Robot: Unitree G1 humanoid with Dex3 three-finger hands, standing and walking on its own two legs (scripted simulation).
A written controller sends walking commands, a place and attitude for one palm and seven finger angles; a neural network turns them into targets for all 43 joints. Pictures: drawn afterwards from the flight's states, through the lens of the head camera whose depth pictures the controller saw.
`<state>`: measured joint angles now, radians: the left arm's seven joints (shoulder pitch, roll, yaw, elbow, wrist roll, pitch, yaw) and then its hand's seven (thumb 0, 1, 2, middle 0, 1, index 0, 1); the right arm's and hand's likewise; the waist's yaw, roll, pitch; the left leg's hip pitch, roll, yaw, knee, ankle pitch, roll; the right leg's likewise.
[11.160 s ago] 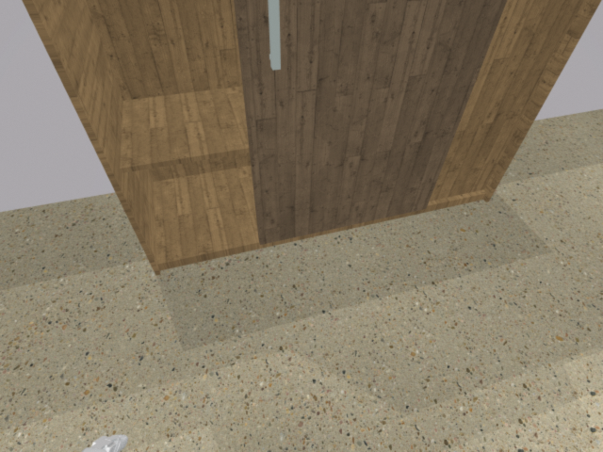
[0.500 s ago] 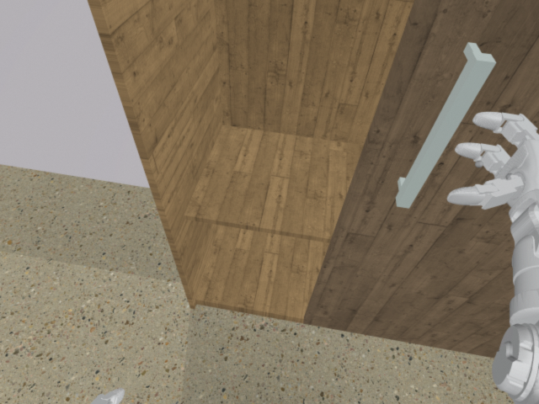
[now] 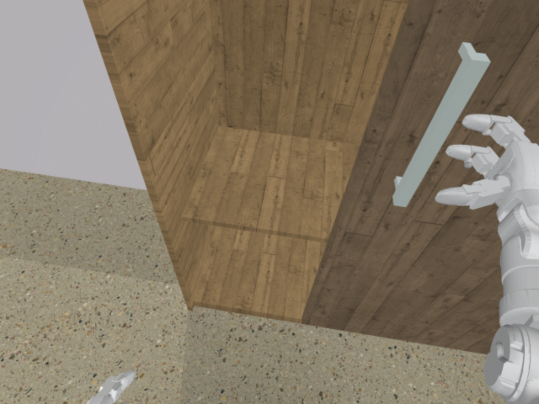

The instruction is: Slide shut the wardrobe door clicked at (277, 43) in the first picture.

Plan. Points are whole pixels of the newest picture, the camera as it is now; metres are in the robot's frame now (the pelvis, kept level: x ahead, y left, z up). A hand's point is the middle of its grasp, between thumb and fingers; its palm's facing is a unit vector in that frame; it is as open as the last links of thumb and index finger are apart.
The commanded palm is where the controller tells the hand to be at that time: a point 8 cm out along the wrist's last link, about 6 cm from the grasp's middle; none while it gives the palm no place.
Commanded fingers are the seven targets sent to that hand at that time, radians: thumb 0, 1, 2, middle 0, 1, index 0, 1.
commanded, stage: move the hooked fingers beside the handle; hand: right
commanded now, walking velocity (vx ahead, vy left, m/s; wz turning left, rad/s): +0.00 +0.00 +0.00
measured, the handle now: (428, 135) +0.49 -0.17 +0.18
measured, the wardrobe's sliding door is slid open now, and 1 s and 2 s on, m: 0.41 0.41 0.41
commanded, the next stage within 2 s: feel for the door with the fingertips in 0.10 s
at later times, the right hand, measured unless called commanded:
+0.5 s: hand (459, 169) +0.42 -0.20 +0.17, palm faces +0.05 +1.00 -0.02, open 14.0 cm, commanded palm +0.40 -0.25 +0.17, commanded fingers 0.00 0.50 -0.30 0.30 1.20 0.30 1.20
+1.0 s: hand (451, 160) +0.44 -0.20 +0.17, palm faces +0.05 +1.00 -0.01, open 13.8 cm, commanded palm +0.41 -0.26 +0.17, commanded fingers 0.00 0.50 -0.30 0.30 1.20 0.30 1.20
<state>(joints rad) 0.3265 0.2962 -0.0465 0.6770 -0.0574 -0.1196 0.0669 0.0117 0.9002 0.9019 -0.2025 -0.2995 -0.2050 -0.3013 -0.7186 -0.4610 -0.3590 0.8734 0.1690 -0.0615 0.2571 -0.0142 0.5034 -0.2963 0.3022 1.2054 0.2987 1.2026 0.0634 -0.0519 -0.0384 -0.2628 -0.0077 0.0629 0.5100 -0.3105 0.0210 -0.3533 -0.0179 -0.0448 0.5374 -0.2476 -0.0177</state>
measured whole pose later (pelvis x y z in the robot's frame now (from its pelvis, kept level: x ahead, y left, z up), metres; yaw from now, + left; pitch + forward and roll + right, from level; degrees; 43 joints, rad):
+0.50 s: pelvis +0.00 +0.00 +0.00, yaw +0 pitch +3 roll +1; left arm 0.32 0.30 -0.04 0.69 -0.06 -0.12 0.06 0.01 0.90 0.90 -0.20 -0.30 -0.20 -0.30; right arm -0.68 -0.41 -0.32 0.79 0.19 -0.03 0.23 -0.01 0.50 -0.30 0.30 1.20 0.30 1.20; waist 0.05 -0.05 -0.04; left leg -0.25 -0.01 0.07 0.50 -0.31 0.02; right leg -0.34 -0.02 -0.04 0.54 -0.24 -0.02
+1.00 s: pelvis +0.00 +0.00 +0.00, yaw +1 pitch +4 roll +1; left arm 0.37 0.30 -0.04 0.70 -0.05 -0.11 0.05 0.01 0.90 0.90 -0.20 -0.30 -0.20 -0.30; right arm -0.75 -0.43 -0.35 0.90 0.17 -0.08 0.22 -0.01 0.50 -0.30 0.35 1.23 0.34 1.22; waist 0.08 -0.05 -0.04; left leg -0.27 -0.01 0.05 0.51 -0.30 0.02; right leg -0.36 -0.02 -0.05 0.54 -0.25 -0.02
